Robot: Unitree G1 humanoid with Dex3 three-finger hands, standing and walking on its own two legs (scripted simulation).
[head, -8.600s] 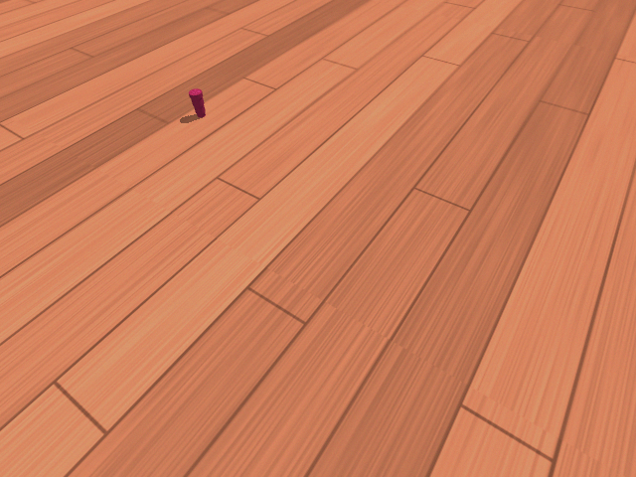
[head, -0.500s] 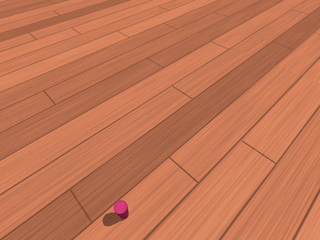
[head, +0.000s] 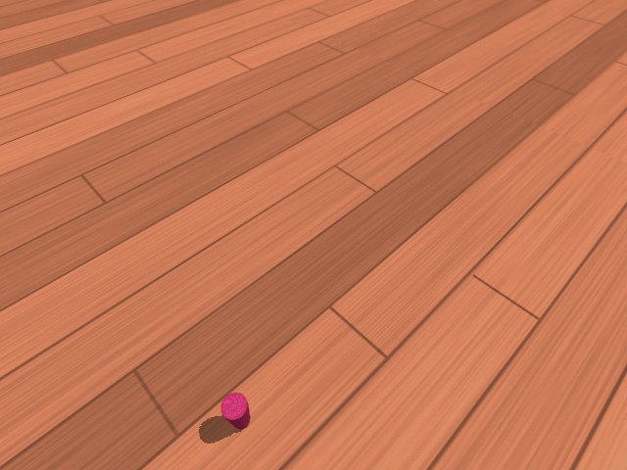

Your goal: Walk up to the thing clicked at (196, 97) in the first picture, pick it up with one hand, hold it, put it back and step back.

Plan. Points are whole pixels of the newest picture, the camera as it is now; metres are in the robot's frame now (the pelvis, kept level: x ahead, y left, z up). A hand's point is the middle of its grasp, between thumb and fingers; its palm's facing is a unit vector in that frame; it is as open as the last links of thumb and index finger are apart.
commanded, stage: stand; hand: left
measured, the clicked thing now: (238, 413) +0.40 +0.24 -0.71
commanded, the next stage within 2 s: go down in 0.78 s
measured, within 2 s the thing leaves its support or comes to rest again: neither
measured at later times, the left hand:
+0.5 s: hand out of the picture +0.08 +0.26 -0.15, palm faces -0.04 -0.94 -0.35, open 7.4 cm
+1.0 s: hand out of the picture +0.12 +0.25 -0.16, palm faces +0.04 -0.94 -0.33, open 8.4 cm
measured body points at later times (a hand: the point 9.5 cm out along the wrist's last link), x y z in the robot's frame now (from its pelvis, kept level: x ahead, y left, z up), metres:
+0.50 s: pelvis +0.01 +0.00 +0.00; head +0.01 +0.00 +0.45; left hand +0.08 +0.30 -0.13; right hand +0.08 -0.30 -0.13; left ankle +0.02 +0.14 -0.75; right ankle -0.01 -0.12 -0.75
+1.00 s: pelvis +0.00 +0.00 -0.01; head +0.03 +0.00 +0.44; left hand +0.12 +0.30 -0.13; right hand +0.09 -0.29 -0.13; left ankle +0.02 +0.14 -0.75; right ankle -0.01 -0.12 -0.75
